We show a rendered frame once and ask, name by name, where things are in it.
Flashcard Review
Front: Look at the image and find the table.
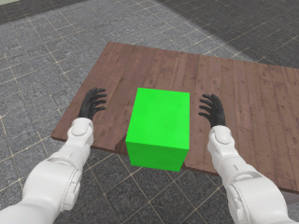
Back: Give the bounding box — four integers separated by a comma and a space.
50, 41, 299, 206

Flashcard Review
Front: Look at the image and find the left robot forearm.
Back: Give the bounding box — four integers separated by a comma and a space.
21, 118, 94, 199

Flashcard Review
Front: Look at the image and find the robot left hand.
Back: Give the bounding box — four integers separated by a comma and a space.
78, 87, 107, 121

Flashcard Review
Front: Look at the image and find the carton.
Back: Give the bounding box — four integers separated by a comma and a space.
125, 88, 190, 172

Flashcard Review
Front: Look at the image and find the robot right hand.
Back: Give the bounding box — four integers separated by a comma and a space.
198, 93, 226, 129

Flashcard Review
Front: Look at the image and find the robot right upper arm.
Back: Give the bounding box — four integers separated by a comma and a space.
226, 176, 299, 224

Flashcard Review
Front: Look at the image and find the robot left upper arm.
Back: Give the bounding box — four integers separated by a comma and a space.
0, 161, 82, 224

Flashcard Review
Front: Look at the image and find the right robot forearm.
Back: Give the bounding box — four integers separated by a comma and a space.
207, 125, 288, 215

